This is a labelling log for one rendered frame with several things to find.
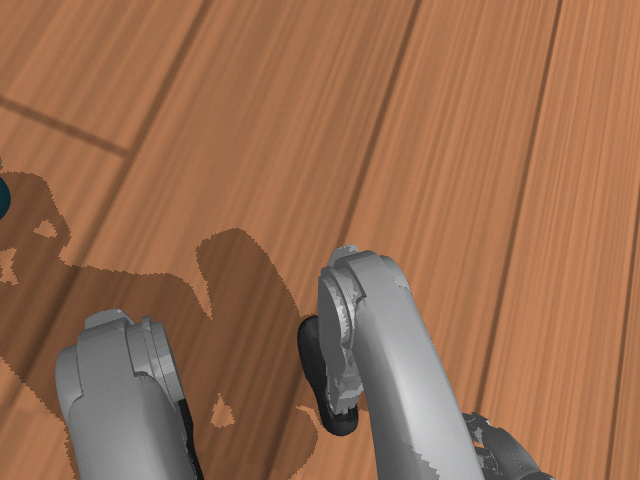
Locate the right robot hand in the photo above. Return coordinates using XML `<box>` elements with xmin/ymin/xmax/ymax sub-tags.
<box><xmin>462</xmin><ymin>412</ymin><xmax>542</xmax><ymax>480</ymax></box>

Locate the right robot foot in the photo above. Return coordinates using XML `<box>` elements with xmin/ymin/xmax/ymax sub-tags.
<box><xmin>297</xmin><ymin>316</ymin><xmax>358</xmax><ymax>436</ymax></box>

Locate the left robot foot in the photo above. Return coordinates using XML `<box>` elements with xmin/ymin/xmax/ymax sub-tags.
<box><xmin>178</xmin><ymin>398</ymin><xmax>204</xmax><ymax>480</ymax></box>

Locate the ball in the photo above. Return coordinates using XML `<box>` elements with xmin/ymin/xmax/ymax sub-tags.
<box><xmin>0</xmin><ymin>177</ymin><xmax>11</xmax><ymax>220</ymax></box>

